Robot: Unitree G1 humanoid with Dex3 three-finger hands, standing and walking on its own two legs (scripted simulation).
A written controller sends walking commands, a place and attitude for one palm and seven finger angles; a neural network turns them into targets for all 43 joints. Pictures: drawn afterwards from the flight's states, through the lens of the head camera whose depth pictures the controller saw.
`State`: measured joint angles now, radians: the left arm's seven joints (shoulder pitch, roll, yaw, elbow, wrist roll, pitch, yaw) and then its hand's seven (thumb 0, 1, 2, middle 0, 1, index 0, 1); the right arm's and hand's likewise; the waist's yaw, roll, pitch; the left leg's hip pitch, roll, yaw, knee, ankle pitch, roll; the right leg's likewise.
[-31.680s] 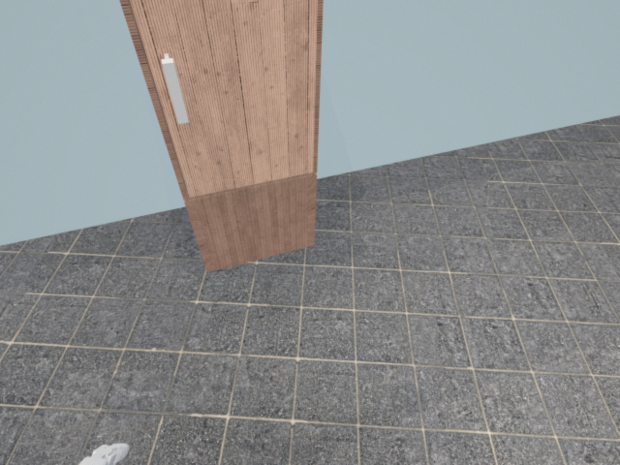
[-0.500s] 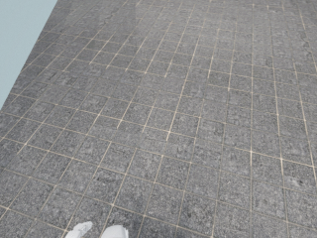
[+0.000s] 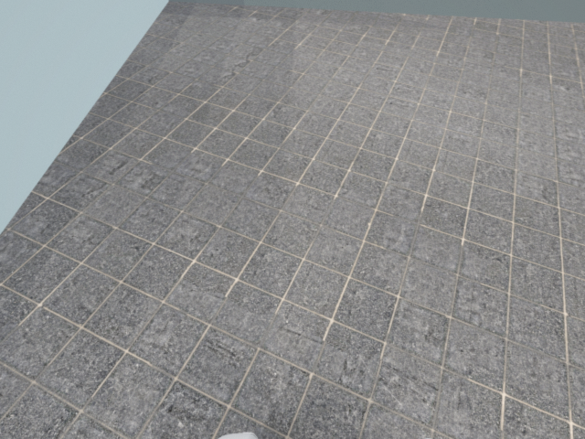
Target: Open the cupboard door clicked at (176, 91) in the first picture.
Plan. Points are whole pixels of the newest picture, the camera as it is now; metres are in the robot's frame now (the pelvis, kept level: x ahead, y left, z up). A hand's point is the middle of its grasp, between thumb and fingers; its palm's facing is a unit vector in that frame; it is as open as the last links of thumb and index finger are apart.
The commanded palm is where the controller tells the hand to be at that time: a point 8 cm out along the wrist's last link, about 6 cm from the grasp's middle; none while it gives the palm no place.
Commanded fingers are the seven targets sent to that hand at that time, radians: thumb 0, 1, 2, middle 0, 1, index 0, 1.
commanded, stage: turn to face it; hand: left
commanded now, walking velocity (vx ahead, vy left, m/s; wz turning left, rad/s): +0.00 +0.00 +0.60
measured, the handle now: out of the picture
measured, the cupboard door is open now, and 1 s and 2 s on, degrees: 38 38 38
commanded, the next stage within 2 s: none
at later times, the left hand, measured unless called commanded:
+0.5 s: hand (210, 399) +0.20 +0.14 -0.13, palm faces +0.27 -0.93 -0.24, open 7.3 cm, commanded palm none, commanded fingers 0.00 0.90 0.90 -0.20 -0.30 -0.20 -0.30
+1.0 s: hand out of the picture +0.09 +0.16 -0.15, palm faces +0.58 -0.76 -0.28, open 7.4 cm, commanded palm none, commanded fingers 0.00 0.90 0.90 -0.20 -0.30 -0.20 -0.30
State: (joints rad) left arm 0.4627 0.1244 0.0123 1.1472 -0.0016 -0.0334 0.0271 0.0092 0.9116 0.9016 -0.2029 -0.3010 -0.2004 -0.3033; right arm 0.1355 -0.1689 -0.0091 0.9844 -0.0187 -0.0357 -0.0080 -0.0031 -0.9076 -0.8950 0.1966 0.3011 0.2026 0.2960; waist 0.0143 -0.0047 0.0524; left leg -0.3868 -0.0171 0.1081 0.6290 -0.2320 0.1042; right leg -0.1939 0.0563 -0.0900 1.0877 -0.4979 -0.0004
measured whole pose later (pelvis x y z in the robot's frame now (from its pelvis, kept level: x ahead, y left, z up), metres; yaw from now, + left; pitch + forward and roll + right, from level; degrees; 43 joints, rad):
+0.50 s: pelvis +0.12 -0.07 +0.01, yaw +18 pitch +2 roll +1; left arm 0.11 0.19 0.03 0.87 0.02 -0.01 0.03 0.00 0.91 0.90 -0.20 -0.30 -0.20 -0.30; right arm 0.23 -0.25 -0.08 0.97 -0.01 0.07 0.00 0.00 -0.91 -0.90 0.20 0.30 0.20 0.30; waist -0.06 0.00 0.06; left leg -0.51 0.01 0.02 1.14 -0.50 -0.05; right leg -0.25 -0.08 -0.11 0.54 -0.31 0.00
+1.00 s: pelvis +0.15 -0.08 +0.01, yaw +36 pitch +1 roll -1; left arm 0.17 0.28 0.06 0.88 0.02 0.05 0.00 0.01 0.91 0.90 -0.20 -0.30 -0.20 -0.30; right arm 0.15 -0.23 -0.04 0.89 -0.03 0.05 0.01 0.00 -0.90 -0.89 0.20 0.30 0.21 0.30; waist 0.00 0.00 0.09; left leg -0.34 0.00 -0.05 0.55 -0.23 0.00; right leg -0.45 -0.07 -0.01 0.89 -0.42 0.08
